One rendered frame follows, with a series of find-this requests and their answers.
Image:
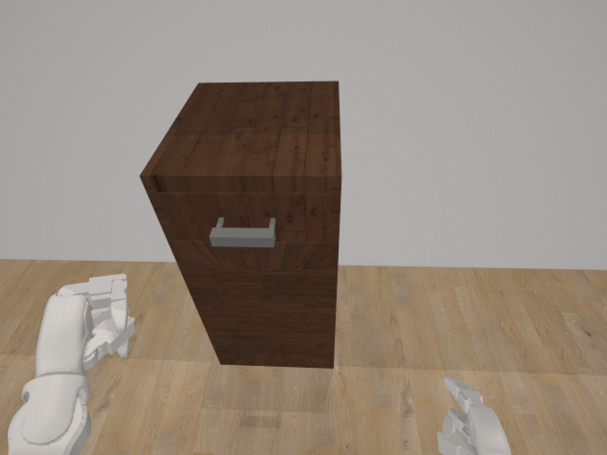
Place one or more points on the cabinet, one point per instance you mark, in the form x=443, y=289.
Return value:
x=261, y=306

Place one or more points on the handle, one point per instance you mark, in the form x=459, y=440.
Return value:
x=242, y=236

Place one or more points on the drawer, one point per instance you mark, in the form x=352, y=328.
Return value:
x=300, y=217

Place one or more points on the robot left forearm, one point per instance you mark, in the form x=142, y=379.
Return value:
x=54, y=420

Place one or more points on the robot left hand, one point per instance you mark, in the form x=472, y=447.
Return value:
x=68, y=322

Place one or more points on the robot right hand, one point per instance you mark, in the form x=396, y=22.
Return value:
x=480, y=433

